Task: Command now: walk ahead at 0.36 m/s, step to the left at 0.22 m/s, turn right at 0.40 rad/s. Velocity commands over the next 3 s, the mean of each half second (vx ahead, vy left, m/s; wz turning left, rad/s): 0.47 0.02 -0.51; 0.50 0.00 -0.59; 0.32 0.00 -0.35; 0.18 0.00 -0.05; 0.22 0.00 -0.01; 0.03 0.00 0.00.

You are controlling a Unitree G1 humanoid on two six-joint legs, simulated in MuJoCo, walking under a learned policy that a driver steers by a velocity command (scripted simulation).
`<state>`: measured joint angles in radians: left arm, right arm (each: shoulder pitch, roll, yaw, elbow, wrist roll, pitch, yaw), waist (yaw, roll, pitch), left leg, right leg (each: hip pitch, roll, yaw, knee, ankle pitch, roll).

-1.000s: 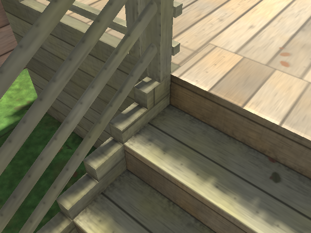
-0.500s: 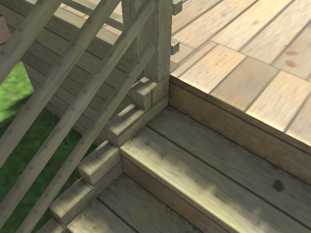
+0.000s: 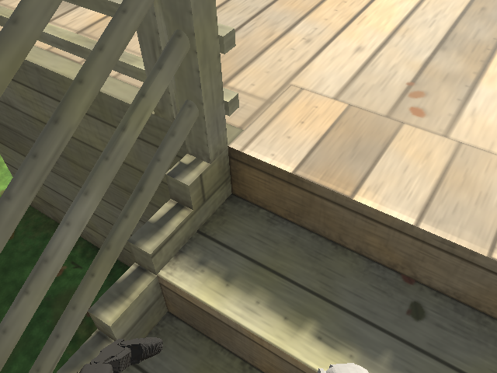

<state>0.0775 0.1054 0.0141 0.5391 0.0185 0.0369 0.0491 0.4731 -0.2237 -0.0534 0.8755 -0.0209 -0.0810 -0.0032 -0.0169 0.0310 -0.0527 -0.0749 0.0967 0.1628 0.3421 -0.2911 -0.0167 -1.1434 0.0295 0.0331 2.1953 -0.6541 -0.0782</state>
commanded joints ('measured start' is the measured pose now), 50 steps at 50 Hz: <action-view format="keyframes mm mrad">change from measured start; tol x64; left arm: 1 -74 123 13 -148 12 8 -23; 29 724 137 27 389 -11 -107 -4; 50 -191 -56 -19 -100 5 -35 -8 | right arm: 1 -247 -203 -26 -150 28 -5 -19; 28 -865 186 135 -561 -47 39 8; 50 -52 -47 12 98 -7 -115 21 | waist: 1 126 44 199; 36 -181 263 -462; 50 76 -18 208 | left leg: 1 -481 149 59 -434 -22 169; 6 -14 170 77 313 1418 159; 8 -655 -118 -186 1064 -10 44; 25 -1512 -80 -88 1725 -72 50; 32 -423 -217 95 970 -70 142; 36 225 284 -930 224 92 423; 50 -247 162 -133 -200 -6 152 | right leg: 1 390 -88 -83 -627 98 -8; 6 810 178 -152 -997 -1 -112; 10 653 -191 1075 -2013 -627 -82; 34 1021 -191 351 -1556 2283 -20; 36 627 168 226 -748 472 51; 50 -282 31 54 54 253 -84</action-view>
